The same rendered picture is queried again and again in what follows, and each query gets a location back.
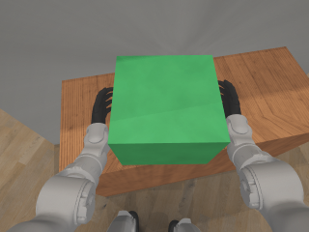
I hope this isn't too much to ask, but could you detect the robot left shin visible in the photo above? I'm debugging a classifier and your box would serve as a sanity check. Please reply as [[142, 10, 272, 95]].
[[118, 210, 132, 217]]

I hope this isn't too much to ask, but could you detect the pedestal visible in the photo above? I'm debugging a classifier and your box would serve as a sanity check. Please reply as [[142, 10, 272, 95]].
[[59, 46, 309, 197]]

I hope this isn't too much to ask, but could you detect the robot right thigh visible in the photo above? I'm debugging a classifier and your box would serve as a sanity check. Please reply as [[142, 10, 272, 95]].
[[173, 222, 201, 232]]

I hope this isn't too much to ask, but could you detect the robot right forearm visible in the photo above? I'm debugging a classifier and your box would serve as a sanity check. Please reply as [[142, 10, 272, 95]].
[[226, 114, 304, 200]]

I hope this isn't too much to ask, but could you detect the robot left upper arm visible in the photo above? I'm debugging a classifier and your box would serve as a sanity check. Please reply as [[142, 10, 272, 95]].
[[6, 175, 96, 232]]

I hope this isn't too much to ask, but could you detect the robot right upper arm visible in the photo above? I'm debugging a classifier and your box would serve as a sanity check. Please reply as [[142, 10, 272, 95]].
[[239, 160, 309, 232]]

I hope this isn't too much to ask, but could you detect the right robot hand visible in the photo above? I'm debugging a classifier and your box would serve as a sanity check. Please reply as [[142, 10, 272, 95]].
[[217, 79, 241, 119]]

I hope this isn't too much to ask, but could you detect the carton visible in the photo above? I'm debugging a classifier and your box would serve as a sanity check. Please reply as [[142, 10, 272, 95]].
[[107, 55, 231, 165]]

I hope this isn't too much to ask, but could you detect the robot left forearm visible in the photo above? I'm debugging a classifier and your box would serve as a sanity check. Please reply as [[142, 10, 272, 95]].
[[36, 123, 111, 214]]

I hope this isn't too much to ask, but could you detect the left robot hand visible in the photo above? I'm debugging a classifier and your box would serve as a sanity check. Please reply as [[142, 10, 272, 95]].
[[91, 87, 114, 125]]

